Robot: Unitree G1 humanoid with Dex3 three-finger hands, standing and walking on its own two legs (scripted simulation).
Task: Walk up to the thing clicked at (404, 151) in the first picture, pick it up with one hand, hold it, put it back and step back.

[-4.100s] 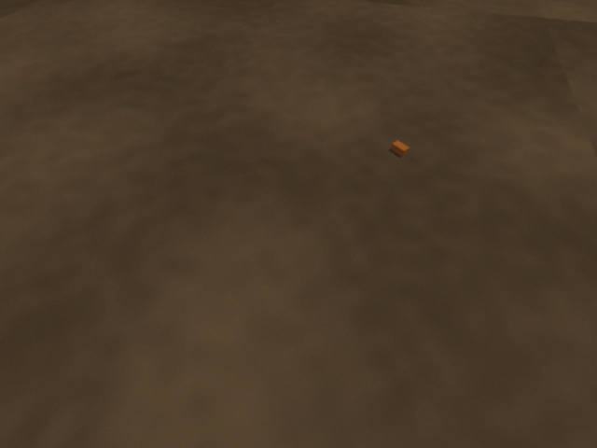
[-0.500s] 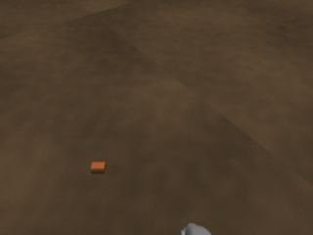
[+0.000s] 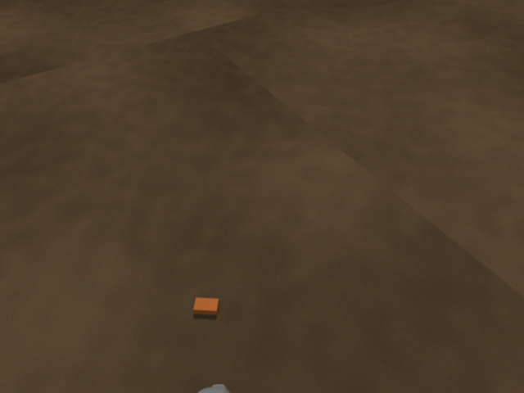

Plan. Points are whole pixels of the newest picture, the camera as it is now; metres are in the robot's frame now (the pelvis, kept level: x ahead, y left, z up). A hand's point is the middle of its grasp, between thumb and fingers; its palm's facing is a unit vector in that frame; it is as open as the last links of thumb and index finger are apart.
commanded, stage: walk up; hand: left
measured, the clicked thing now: (207, 306) +0.55 +0.28 -0.71
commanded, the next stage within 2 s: stand in 1.56 s
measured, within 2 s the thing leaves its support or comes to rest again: neither
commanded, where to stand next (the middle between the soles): +0.12 -0.02 m, yaw -1 degrees
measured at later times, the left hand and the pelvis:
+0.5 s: hand out of the picture +0.16 +0.27 -0.13, palm faces -0.05 -0.93 -0.37, open 7.4 cm; pelvis +0.04 +0.01 +0.01, yaw -1 degrees
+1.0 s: hand out of the picture +0.15 +0.25 -0.11, palm faces -0.02 -0.95 -0.31, open 7.4 cm; pelvis +0.05 +0.00 +0.04, yaw -1 degrees
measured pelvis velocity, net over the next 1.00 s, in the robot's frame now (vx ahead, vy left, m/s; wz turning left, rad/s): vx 0.05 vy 0.00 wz -0.01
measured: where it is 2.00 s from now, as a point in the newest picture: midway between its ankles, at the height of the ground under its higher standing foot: outside the picture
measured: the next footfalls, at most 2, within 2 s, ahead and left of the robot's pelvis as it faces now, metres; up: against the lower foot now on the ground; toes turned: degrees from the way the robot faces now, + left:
right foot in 0.30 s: +0.11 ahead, -0.11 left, +0.00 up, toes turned -3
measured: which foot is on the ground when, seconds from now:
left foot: down 0.00-1.00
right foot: up 0.00-0.28, down 0.30-1.00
